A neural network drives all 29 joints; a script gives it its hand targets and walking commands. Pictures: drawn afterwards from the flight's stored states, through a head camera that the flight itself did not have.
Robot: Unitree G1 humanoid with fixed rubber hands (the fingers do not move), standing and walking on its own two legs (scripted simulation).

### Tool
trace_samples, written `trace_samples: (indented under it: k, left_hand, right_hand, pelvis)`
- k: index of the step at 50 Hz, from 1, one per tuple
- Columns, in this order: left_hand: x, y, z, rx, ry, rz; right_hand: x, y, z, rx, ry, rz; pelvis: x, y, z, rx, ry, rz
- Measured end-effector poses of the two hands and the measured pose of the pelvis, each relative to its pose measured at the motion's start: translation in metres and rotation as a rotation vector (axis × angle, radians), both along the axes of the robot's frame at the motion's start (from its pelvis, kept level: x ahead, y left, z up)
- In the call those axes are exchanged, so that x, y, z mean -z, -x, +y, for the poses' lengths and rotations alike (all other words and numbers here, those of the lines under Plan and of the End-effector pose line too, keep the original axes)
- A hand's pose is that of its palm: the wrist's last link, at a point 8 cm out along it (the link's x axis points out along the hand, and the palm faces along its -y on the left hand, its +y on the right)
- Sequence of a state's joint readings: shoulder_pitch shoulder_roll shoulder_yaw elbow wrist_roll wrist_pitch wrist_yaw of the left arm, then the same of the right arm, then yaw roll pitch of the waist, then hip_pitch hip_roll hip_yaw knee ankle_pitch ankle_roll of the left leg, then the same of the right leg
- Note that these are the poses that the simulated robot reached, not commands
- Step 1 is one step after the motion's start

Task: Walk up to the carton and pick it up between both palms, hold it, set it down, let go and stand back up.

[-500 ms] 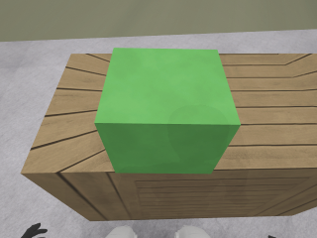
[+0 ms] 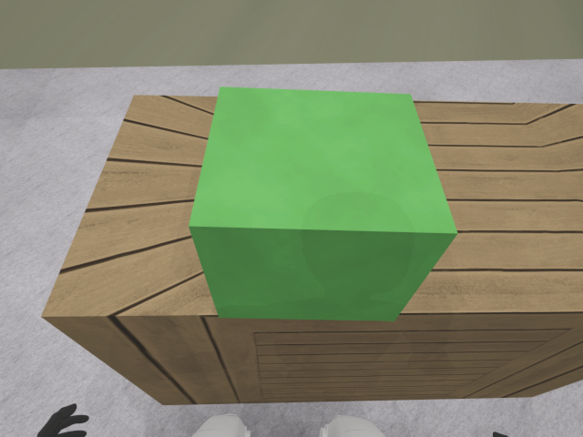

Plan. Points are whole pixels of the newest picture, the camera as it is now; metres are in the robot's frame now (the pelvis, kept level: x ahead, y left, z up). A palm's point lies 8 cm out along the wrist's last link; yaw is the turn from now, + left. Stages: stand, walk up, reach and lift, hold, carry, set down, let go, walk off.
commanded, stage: reach and lift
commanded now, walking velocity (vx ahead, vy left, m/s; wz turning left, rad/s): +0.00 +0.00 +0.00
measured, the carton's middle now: (311, 209) +0.39 -0.02 +0.07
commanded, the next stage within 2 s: none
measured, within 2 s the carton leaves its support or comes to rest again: neither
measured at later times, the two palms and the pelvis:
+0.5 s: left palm (73, 398) +0.17 +0.28 -0.04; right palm (540, 427) +0.14 -0.32 -0.04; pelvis -0.01 -0.01 +0.02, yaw -1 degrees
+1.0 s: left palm (68, 380) +0.18 +0.27 +0.00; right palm (522, 412) +0.15 -0.26 +0.01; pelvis -0.01 +0.01 +0.03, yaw -1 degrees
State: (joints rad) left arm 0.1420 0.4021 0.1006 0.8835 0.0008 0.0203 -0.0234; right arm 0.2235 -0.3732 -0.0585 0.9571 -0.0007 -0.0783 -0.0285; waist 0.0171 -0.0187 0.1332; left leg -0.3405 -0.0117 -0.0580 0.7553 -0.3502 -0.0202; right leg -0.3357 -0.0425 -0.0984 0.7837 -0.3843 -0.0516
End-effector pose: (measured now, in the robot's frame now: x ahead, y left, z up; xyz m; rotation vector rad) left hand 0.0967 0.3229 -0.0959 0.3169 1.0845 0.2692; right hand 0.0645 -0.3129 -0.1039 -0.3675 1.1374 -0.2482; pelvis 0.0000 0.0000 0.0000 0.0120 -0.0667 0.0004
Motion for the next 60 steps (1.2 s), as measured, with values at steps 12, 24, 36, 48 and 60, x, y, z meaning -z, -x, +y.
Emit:
trace_samples:
  k: [12,24,36,48,60]
  left_hand:
    - [-0.020,-0.088,-0.036,0.091,-0.002,-0.056]
    - [-0.051,-0.077,-0.045,0.109,-0.004,-0.132]
    - [-0.068,-0.062,-0.039,0.139,-0.009,-0.251]
    - [-0.092,-0.083,-0.048,0.170,0.014,-0.402]
    - [-0.110,-0.090,-0.065,0.189,0.045,-0.481]
  right_hand:
    - [-0.015,-0.059,0.000,-0.074,-0.057,-0.219]
    - [-0.059,-0.074,-0.003,-0.140,-0.048,-0.314]
    - [-0.083,-0.060,0.018,-0.181,-0.044,-0.371]
    - [-0.110,-0.076,0.046,-0.212,-0.079,-0.471]
    - [-0.135,-0.109,0.052,-0.213,-0.137,-0.591]
  pelvis:
    - [0.011,0.003,-0.004,0.017,0.014,-0.003]
    - [-0.015,0.009,-0.013,0.023,0.009,0.014]
    - [-0.024,0.015,-0.005,0.021,0.016,0.013]
    - [-0.030,0.010,0.007,0.019,0.029,0.028]
    - [-0.034,-0.007,0.004,0.017,0.025,0.060]
